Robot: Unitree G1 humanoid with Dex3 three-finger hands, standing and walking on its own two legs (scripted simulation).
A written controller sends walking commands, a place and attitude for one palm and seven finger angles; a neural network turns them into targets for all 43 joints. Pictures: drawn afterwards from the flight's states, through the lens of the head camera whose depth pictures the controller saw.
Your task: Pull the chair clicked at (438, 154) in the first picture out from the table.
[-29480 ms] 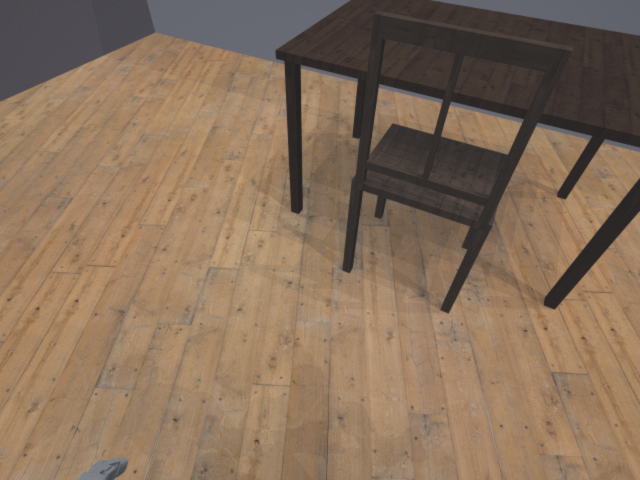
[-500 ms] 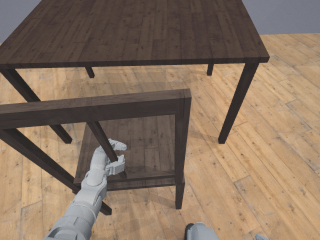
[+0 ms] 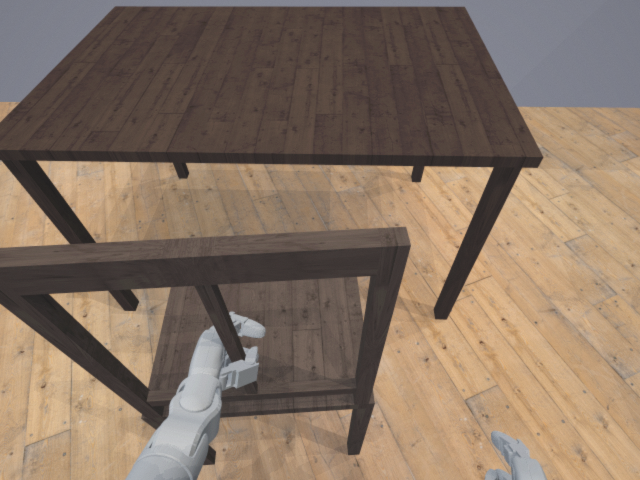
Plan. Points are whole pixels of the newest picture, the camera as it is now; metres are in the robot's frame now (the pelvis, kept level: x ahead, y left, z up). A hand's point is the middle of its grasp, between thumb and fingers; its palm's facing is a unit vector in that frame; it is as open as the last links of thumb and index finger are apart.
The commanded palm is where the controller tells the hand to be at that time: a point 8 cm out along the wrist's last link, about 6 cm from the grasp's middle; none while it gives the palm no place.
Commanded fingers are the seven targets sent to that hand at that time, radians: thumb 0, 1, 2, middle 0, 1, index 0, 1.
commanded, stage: stop walking, hand still on the chair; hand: left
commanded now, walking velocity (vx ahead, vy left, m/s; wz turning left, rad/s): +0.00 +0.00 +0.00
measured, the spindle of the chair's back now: (233, 347) +0.30 +0.14 -0.03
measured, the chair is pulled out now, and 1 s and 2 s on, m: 0.25 0.25 0.25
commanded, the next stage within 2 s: open the thumb and straighten the fingers in 0.36 s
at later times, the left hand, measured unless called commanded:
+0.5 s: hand (247, 367) +0.28 +0.12 -0.06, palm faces -0.04 -0.99 -0.16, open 5.2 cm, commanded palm +0.26 +0.18 -0.04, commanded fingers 0.00 0.54 0.73 -0.50 -1.45 -0.50 -1.45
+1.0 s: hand (248, 365) +0.28 +0.12 -0.06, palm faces -0.02 -0.99 -0.17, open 14.9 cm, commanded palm +0.26 +0.17 -0.04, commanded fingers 0.00 -0.55 0.20 -0.05 -0.14 -0.05 -0.14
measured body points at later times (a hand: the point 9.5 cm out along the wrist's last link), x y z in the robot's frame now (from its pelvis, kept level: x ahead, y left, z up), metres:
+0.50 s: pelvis +0.01 +0.02 +0.00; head +0.02 +0.01 +0.45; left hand +0.28 +0.17 -0.05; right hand +0.11 -0.23 -0.12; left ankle -0.12 +0.11 -0.73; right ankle +0.09 -0.13 -0.73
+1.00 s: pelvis -0.02 +0.00 -0.03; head +0.04 -0.02 +0.42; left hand +0.28 +0.17 -0.05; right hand +0.13 -0.24 -0.14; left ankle -0.12 +0.11 -0.73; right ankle +0.09 -0.13 -0.73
